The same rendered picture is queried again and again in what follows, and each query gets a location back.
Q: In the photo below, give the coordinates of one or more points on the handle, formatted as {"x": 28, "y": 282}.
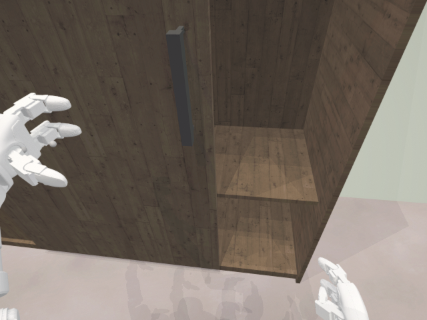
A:
{"x": 176, "y": 51}

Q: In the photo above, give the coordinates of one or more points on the robot right hand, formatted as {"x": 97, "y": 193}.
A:
{"x": 346, "y": 304}

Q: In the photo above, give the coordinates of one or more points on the wardrobe door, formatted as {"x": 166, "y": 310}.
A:
{"x": 9, "y": 228}
{"x": 133, "y": 191}

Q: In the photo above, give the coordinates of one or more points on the robot left hand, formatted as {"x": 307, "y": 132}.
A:
{"x": 13, "y": 135}

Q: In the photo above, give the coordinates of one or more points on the robot left forearm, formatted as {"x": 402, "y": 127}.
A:
{"x": 6, "y": 183}

